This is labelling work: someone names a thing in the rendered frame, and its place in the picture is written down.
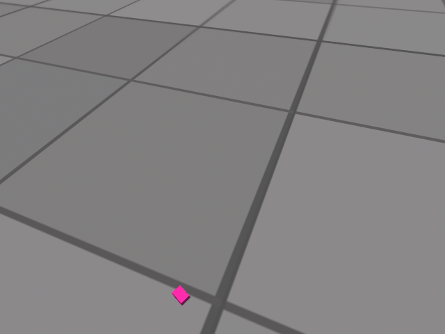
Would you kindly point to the small box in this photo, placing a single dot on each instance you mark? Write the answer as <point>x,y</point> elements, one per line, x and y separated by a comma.
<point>181,295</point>

